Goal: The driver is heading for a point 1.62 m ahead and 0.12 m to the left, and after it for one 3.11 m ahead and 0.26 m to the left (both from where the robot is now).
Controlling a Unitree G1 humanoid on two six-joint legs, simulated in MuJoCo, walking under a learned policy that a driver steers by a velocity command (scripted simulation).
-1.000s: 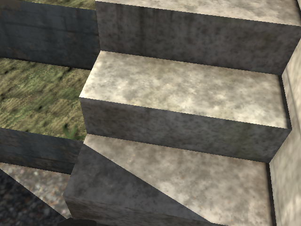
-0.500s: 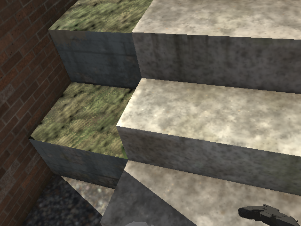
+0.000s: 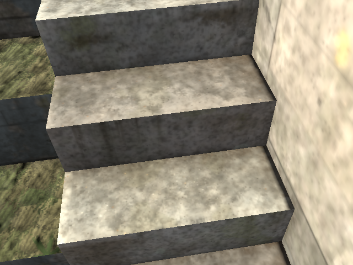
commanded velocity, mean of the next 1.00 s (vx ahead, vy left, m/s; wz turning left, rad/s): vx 0.16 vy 0.00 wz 0.12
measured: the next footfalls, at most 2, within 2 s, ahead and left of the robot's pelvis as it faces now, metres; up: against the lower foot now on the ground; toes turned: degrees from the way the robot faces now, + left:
right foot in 0.12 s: +0.10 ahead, -0.11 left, +0.00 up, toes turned -1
left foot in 0.38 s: +0.12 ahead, +0.13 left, +0.00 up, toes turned -5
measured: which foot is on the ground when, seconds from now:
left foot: down 0.00-0.14, up 0.16-0.36, down 0.38-1.00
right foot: up 0.00-0.10, down 0.12-1.00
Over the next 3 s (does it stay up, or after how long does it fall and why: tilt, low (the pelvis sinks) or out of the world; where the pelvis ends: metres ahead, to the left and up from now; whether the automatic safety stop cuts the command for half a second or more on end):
stays up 0.93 -0.01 0.65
